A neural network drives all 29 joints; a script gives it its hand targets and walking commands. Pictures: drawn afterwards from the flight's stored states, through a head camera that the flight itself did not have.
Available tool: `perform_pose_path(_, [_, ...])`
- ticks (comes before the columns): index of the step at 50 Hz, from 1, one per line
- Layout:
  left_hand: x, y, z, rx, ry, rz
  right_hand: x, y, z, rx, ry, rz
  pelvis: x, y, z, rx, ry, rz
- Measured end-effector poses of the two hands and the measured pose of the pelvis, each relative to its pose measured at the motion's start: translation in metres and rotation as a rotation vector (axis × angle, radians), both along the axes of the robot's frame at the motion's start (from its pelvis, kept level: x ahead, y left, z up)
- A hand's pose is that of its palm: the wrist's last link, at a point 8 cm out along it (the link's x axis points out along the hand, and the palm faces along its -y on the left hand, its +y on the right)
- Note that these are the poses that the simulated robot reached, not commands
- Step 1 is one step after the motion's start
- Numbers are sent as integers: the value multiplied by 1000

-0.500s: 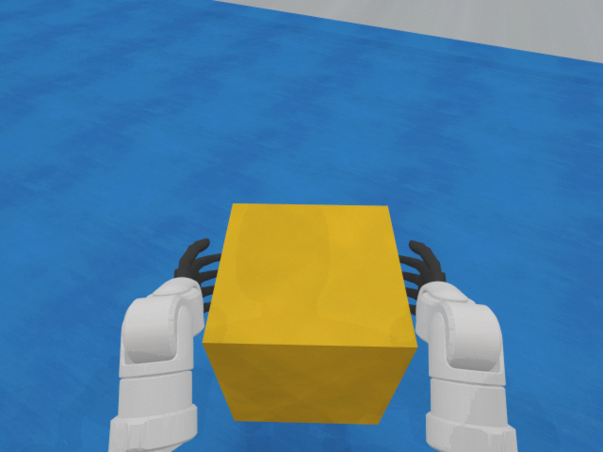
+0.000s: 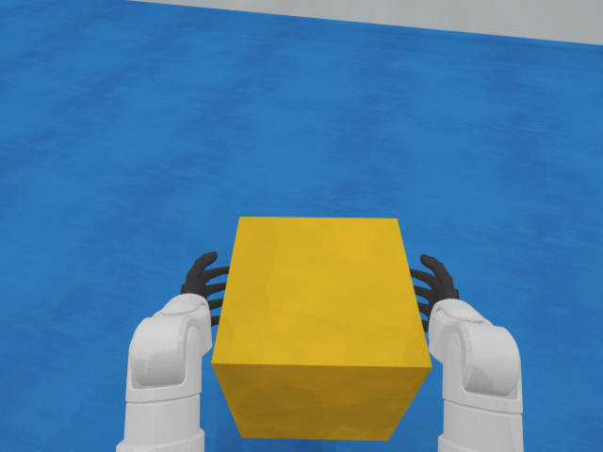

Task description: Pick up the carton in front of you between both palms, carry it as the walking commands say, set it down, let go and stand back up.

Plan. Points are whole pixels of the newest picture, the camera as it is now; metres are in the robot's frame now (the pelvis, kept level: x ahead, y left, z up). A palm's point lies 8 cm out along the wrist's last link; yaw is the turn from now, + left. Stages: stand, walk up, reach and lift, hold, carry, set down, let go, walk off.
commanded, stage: carry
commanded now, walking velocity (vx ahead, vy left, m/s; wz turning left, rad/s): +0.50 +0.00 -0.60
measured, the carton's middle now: (316, 332) +0.27 +0.01 +0.00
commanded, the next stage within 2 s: none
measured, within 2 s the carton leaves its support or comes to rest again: neither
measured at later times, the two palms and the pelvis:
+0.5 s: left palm (280, 134) +0.61 +0.09 +0.09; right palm (450, 170) +0.51 -0.20 +0.10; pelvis +0.31 +0.03 +0.01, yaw -17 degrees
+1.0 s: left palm (290, 62) +0.85 +0.09 +0.11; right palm (424, 68) +0.86 -0.21 +0.10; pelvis +0.59 -0.07 +0.02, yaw +0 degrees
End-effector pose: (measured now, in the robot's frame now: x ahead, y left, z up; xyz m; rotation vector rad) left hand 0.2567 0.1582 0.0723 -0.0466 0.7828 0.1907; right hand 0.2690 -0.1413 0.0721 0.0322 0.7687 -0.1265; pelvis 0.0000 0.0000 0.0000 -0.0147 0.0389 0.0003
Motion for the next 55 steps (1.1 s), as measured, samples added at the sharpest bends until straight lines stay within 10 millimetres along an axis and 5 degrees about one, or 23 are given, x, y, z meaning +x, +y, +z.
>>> perform_pose_path(13, [186,-45,36,8,-106,-214,122,-41,31,4,-106,-209,159,13,15,28,40,-171])
perform_pose_path(20, [301,-54,19,-40,-111,-301,210,-43,27,-50,-109,-292,263,27,-5,39,27,-283])
perform_pose_path(29, [395,-82,27,-34,-45,-373,285,-65,34,-36,-42,-372,354,20,21,4,45,-281])
perform_pose_path(35, [457,-92,41,-16,-106,-305,368,-83,44,-16,-105,-305,421,-9,20,10,46,-222])
perform_pose_path(40, [507,-100,34,21,-109,-214,447,-97,30,11,-107,-204,482,-43,6,6,33,-133])
perform_pose_path(47, [561,-80,33,40,-34,-54,548,-80,25,36,-33,-51,557,-64,22,47,38,-37])
perform_pose_path(55, [664,-54,39,36,-105,36,673,-54,28,41,-104,31,665,-59,12,60,32,29])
